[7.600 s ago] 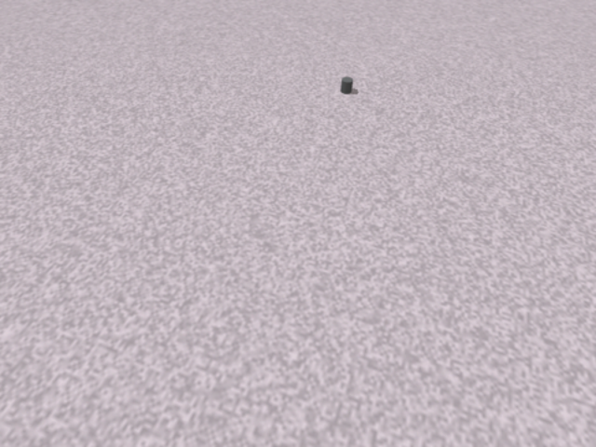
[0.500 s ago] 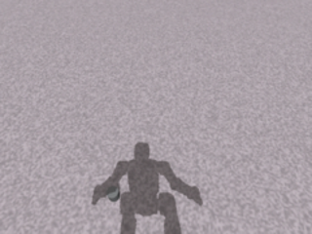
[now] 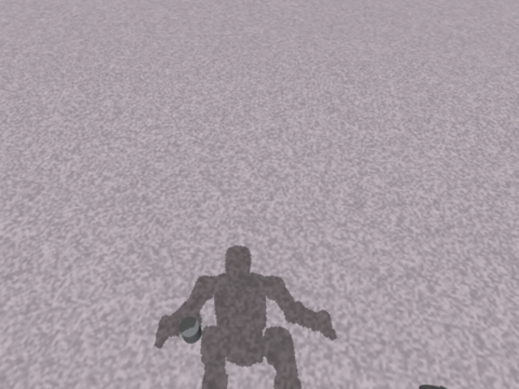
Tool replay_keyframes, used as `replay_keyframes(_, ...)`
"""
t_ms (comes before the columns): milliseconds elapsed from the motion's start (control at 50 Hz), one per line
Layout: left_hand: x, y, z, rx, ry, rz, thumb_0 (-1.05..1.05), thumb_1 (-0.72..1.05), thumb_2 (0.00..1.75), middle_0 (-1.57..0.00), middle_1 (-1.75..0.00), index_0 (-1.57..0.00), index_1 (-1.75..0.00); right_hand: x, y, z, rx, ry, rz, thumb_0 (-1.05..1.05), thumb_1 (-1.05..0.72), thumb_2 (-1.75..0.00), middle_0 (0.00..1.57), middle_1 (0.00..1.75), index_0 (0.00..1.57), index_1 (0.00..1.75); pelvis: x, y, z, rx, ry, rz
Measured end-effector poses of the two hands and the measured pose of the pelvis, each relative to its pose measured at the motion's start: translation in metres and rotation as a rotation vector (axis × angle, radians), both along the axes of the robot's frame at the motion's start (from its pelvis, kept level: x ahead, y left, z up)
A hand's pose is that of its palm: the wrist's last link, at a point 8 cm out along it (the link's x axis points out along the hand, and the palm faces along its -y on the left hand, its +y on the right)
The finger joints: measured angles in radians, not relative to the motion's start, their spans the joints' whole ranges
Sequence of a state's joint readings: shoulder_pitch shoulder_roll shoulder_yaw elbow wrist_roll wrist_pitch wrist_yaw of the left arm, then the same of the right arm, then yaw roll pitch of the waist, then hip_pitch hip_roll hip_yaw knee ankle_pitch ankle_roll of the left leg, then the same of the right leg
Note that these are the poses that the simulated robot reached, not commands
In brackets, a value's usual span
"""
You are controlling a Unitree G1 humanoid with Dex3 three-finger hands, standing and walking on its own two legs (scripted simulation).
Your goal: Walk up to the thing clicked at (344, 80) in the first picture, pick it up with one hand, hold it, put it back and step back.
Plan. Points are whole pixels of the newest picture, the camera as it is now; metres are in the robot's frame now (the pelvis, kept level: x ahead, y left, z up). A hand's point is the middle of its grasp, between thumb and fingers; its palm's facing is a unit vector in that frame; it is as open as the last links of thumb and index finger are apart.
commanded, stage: stand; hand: left
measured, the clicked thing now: (190, 330) +0.43 +0.25 -0.74
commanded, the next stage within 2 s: none
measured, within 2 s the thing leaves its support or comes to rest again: neither
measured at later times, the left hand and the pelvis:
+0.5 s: hand out of the picture +0.07 +0.25 -0.15, palm faces +0.00 -0.94 -0.34, open 7.3 cm; pelvis +0.00 +0.00 +0.00, yaw -1 degrees
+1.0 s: hand out of the picture +0.06 +0.25 -0.16, palm faces -0.02 -0.94 -0.35, open 7.3 cm; pelvis -0.01 -0.01 +0.00, yaw -1 degrees
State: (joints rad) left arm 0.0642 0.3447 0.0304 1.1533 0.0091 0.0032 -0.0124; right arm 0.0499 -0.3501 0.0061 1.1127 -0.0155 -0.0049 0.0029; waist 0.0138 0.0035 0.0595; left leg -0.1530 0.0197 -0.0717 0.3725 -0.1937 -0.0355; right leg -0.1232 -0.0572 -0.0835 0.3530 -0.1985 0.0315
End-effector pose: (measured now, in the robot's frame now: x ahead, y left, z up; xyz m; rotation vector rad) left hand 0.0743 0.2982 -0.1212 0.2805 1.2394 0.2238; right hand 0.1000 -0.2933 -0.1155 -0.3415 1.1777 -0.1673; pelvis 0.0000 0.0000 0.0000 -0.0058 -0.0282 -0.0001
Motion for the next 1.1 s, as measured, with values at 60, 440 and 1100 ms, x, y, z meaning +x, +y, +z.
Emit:
replay_keyframes(60,-0.003,0.0,0.001,0.004,0.009,-0.001,0.0,0.9,0.9,-0.2,-0.3,-0.21,-0.3,-0.004,0.0,-0.002,0.007,0.01,-0.004,0.01,-0.9,-0.89,0.2,0.3,0.21,0.3,0.0,0.0,0.0,0.001,-0.001,-0.003)
replay_keyframes(440,-0.007,-0.002,0.005,0.017,0.006,-0.016,0.0,0.9,0.9,-0.2,-0.3,-0.21,-0.3,-0.027,-0.007,-0.005,0.01,0.046,-0.033,0.01,-0.9,-0.89,0.2,0.3,0.21,0.3,-0.003,-0.004,0.001,0.003,-0.011,-0.008)
replay_keyframes(1100,-0.016,-0.004,0.003,0.018,0.028,-0.029,0.0,0.9,0.9,-0.2,-0.3,-0.21,-0.3,-0.041,-0.01,-0.005,0.009,0.076,-0.045,0.01,-0.9,-0.89,0.2,0.3,0.21,0.3,-0.004,-0.007,0.001,0.001,-0.003,-0.013)
